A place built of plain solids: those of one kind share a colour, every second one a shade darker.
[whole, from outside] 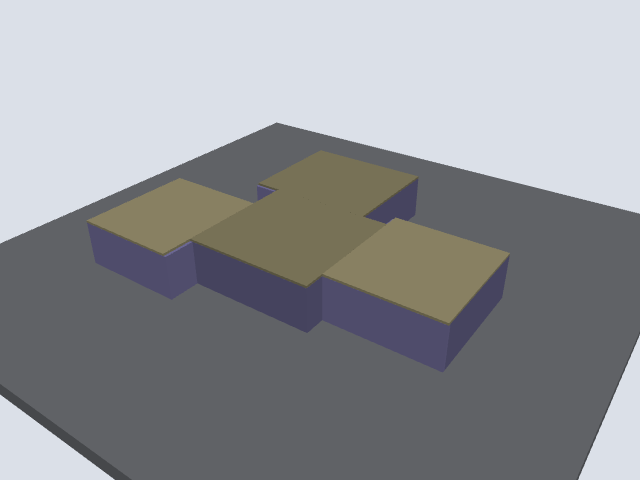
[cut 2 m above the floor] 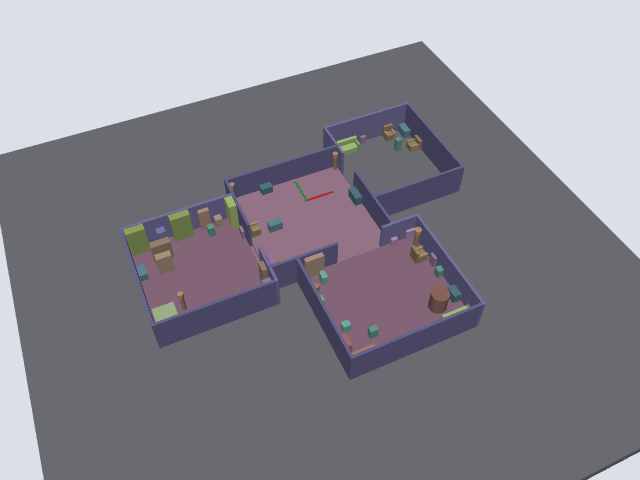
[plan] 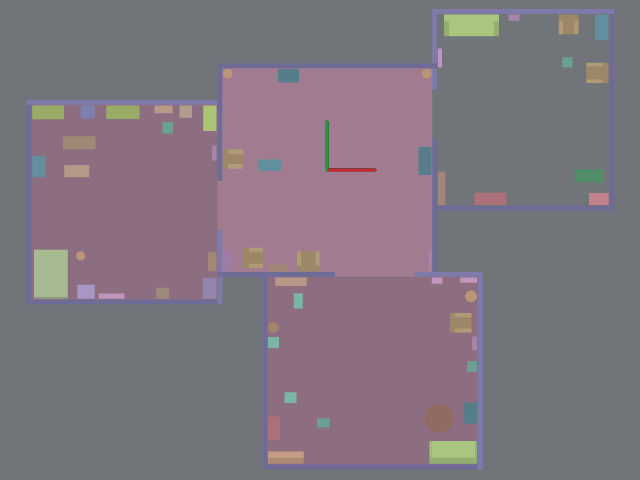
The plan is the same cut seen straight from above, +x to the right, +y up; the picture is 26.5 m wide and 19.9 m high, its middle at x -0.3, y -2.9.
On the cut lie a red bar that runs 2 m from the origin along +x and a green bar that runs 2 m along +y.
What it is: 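One storey of an old house, long lived in; a hub and three side rooms behind broad openings; a side room's floor lies below the hub's by a bare drop, by one riser or not at all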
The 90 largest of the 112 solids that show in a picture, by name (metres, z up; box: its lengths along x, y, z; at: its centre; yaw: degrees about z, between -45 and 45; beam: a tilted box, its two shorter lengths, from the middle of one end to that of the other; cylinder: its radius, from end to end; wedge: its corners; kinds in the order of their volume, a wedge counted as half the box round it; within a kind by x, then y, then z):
{
 "floor_1": {"box": [7.71, 8.08, 0.37], "at": [-8.41, -1.33, 0.14]},
 "floor_2": {"box": [0.2, 2.06, 0.37], "at": [-4.45, -1.47, 0.14]},
 "floor_3": {"box": [8.71, 8.45, 0.58], "at": [0.0, 0.0, 0.24]},
 "floor_4": {"box": [8.73, 7.79, 0.58], "at": [1.88, -8.32, 0.24]},
 "floor_5": {"box": [3.31, 0.2, 0.58], "at": [1.97, -4.32, 0.24]},
 "wall_1": {"box": [0.2, 8.08, 3.19], "at": [-12.37, -1.33, 1.54]},
 "wall_2": {"box": [7.91, 0.2, 3.19], "at": [-8.51, -5.47, 1.54]},
 "wall_3": {"box": [7.91, 0.2, 3.19], "at": [-8.51, 2.81, 1.54]},
 "wall_4": {"box": [0.2, 1.15, 3.19], "at": [-4.45, -5.0, 1.54]},
 "wall_5": {"box": [0.2, 1.72, 3.19], "at": [-4.45, -3.36, 1.54]},
 "wall_6": {"box": [0.2, 4.67, 3.19], "at": [-4.45, 1.89, 1.54]},
 "wall_7": {"box": [0.2, 7.99, 3.19], "at": [-2.59, -8.42, 1.54]},
 "wall_8": {"box": [4.87, 0.2, 3.19], "at": [-2.12, -4.32, 1.54]},
 "wall_9": {"box": [9.11, 0.2, 3.19], "at": [0.0, 4.32, 1.54]},
 "wall_10": {"box": [8.73, 0.2, 3.19], "at": [1.88, -12.31, 1.54]},
 "wall_11": {"box": [0.93, 0.2, 3.19], "at": [4.09, -4.32, 1.54]},
 "wall_12": {"box": [0.2, 5.55, 3.19], "at": [4.45, -1.45, 1.54]},
 "wall_13": {"box": [0.2, 0.88, 3.19], "at": [4.45, 3.78, 1.54]},
 "wall_14": {"box": [0.2, 2.26, 3.19], "at": [4.45, 5.55, 1.54]},
 "wall_15": {"box": [1.89, 0.2, 3.19], "at": [5.5, -4.32, 1.54]},
 "wall_16": {"box": [0.2, 7.99, 3.19], "at": [6.34, -8.42, 1.54]},
 "wall_17": {"box": [7.35, 0.2, 3.19], "at": [8.23, -1.58, 1.54]},
 "wall_18": {"box": [7.35, 0.2, 3.19], "at": [8.23, 6.58, 1.54]},
 "wall_19": {"box": [0.2, 7.96, 3.19], "at": [11.8, 2.5, 1.54]},
 "roof_1": {"box": [7.91, 8.48, 0.16], "at": [-8.51, -1.33, 3.22]},
 "roof_2": {"box": [9.11, 8.85, 0.16], "at": [0.0, 0.0, 3.22]},
 "roof_3": {"box": [9.13, 7.99, 0.16], "at": [1.88, -8.42, 3.22]},
 "roof_4": {"box": [7.35, 8.36, 0.16], "at": [8.23, 2.5, 3.22]},
 "wardrobe_1": {"box": [1.32, 0.57, 2.21], "at": [-11.57, 2.39, 1.43]},
 "wardrobe_2": {"box": [1.39, 0.56, 2.34], "at": [-8.47, 2.4, 1.49]},
 "wardrobe_3": {"box": [0.56, 1.06, 2.2], "at": [-4.86, 2.15, 1.42]},
 "bookcase_1": {"box": [0.77, 0.32, 1.8], "at": [-6.78, 2.52, 1.22]},
 "bookcase_2": {"box": [0.36, 0.79, 1.86], "at": [-4.77, -3.8, 1.25]},
 "bookcase_3": {"box": [0.84, 0.28, 1.39], "at": [-2.02, -4.05, 1.22]},
 "bookcase_4": {"box": [1.31, 0.36, 1.79], "at": [-1.5, -4.63, 1.42]},
 "bookcase_5": {"box": [0.31, 1.38, 1.39], "at": [4.74, -0.76, 0.65]},
 "armchair_1": {"box": [0.2, 0.8, 0.92], "at": [-4.22, 0.46, 0.99]},
 "armchair_2": {"box": [0.63, 0.61, 0.49], "at": [-3.8, 0.36, 0.77]},
 "armchair_3": {"box": [0.25, 0.84, 0.91], "at": [-3.37, -3.64, 0.98]},
 "armchair_4": {"box": [0.59, 0.66, 0.49], "at": [-2.95, -3.73, 0.77]},
 "armchair_5": {"box": [0.93, 0.24, 1.02], "at": [-0.79, -4.07, 1.03]},
 "armchair_6": {"box": [0.77, 0.58, 0.46], "at": [-0.7, -3.66, 0.76]},
 "armchair_7": {"box": [0.21, 0.82, 1.02], "at": [5.19, -6.33, 1.04]},
 "armchair_8": {"box": [0.69, 0.64, 0.46], "at": [5.64, -6.42, 0.76]},
 "armchair_9": {"box": [0.65, 0.57, 0.55], "at": [9.92, 5.91, 0.22]},
 "armchair_10": {"box": [0.82, 0.26, 1.09], "at": [10.01, 6.32, 0.49]},
 "armchair_11": {"box": [0.68, 0.7, 0.53], "at": [11.08, 4.1, 0.21]},
 "armchair_12": {"box": [0.25, 0.85, 0.97], "at": [11.54, 4.03, 0.43]},
 "bed_1": {"box": [1.41, 0.07, 1.09], "at": [-11.46, -5.3, 0.87]},
 "bed_2": {"box": [1.41, 1.96, 0.78], "at": [-11.46, -4.29, 0.71]},
 "trunk_1": {"box": [0.54, 0.9, 0.58], "at": [-11.96, 0.15, 0.61]},
 "trunk_2": {"box": [0.97, 0.5, 0.66], "at": [-2.38, 0.2, 0.85]},
 "trunk_3": {"box": [0.87, 0.56, 0.58], "at": [-1.6, 3.91, 0.81]},
 "trunk_4": {"box": [0.54, 1.17, 0.75], "at": [4.05, 0.38, 0.9]},
 "trunk_5": {"box": [0.55, 0.88, 0.69], "at": [5.94, -10.08, 0.87]},
 "trunk_6": {"box": [0.57, 1.08, 0.7], "at": [11.38, 5.91, 0.3]},
 "sofa_1": {"box": [1.81, 0.26, 0.27], "at": [5.22, -12.05, 1.26]},
 "sofa_2": {"box": [1.89, 0.68, 0.46], "at": [5.26, -11.58, 0.76]},
 "sofa_3": {"box": [2.07, 0.63, 0.53], "at": [5.87, 5.86, 0.21]},
 "sofa_4": {"box": [2.29, 0.28, 0.94], "at": [5.98, 6.31, 0.42]},
 "sofa_5": {"box": [0.22, 0.63, 0.74], "at": [7.01, 5.86, 0.32]},
 "clothes_rail_1": {"box": [1.04, 0.51, 1.59], "at": [-10.38, -0.04, 1.12]},
 "clothes_rail_2": {"box": [1.35, 0.55, 1.57], "at": [-10.28, 1.12, 1.11]},
 "tv_unit_1": {"box": [0.5, 0.96, 1.17], "at": [-2.2, -10.7, 1.11]},
 "tv_unit_2": {"box": [1.32, 0.5, 1.19], "at": [6.76, -1.19, 0.55]},
 "tv_unit_3": {"box": [0.81, 0.49, 1.08], "at": [11.26, -1.2, 0.49]},
 "plant_big_round_1": {"cylinder": 0.6, "from": [4.63, -10.29, 0.53], "to": [4.63, -10.29, 1.93]},
 "side_table_1": {"box": [0.44, 0.47, 0.83], "at": [-6.61, 1.75, 0.74]},
 "side_table_2": {"box": [0.45, 0.45, 0.82], "at": [-2.23, -7.15, 0.94]},
 "side_table_3": {"box": [0.5, 0.45, 0.73], "at": [-1.52, -9.44, 0.89]},
 "side_table_4": {"box": [0.38, 0.63, 0.74], "at": [-1.2, -5.42, 0.9]},
 "side_table_5": {"box": [0.53, 0.39, 0.79], "at": [-0.16, -10.48, 0.92]},
 "side_table_6": {"box": [0.42, 0.45, 0.69], "at": [6.0, -8.15, 0.87]},
 "side_table_7": {"box": [0.43, 0.43, 1.1], "at": [9.96, 4.46, 0.5]},
 "chest_drawers_1": {"box": [0.73, 0.59, 1.04], "at": [-10.0, -5.04, 0.84]},
 "chest_drawers_2": {"box": [0.58, 0.87, 1.35], "at": [-4.87, -4.91, 1.0]},
 "sideboard_1": {"box": [1.48, 0.22, 1.84], "at": [-1.71, -12.07, 1.44]},
 "sideboard_2": {"box": [1.48, 0.29, 1.15], "at": [-1.71, -11.81, 1.1]},
 "radiator_1": {"box": [1.07, 0.23, 0.83], "at": [-8.94, -5.22, 0.74]},
 "radiator_2": {"box": [0.2, 0.63, 0.7], "at": [-4.68, 0.71, 0.67]},
 "radiator_3": {"box": [0.17, 0.8, 0.77], "at": [4.67, 4.64, 0.34]},
 "radiator_4": {"box": [0.7, 0.21, 0.89], "at": [5.86, -4.56, 0.97]},
 "radiator_5": {"box": [0.2, 0.58, 0.88], "at": [6.11, -7.19, 0.97]},
 "radiator_6": {"box": [0.45, 0.26, 0.72], "at": [7.75, 6.32, 0.31]},
 "coat_rack_1": {"box": [0.34, 0.89, 2.1], "at": [-4.15, -3.75, 1.57]},
 "coffee_table_1": {"box": [1.2, 0.55, 0.66], "at": [10.86, -0.24, 0.28]},
 "carton_stack_1": {"box": [0.6, 0.54, 1.32], "at": [-9.93, 2.4, 0.99]},
 "tall_odds_1": {"box": [0.54, 0.46, 0.69], "at": [-6.82, -5.11, 0.67]},
 "tall_odds_2": {"box": [0.51, 0.51, 0.76], "at": [-5.87, 2.42, 0.7]},
 "floor_lamp_round_1": {"cylinder": 0.19, "from": [5.96, -5.23, 0.53], "to": [5.96, -5.23, 1.79]}
}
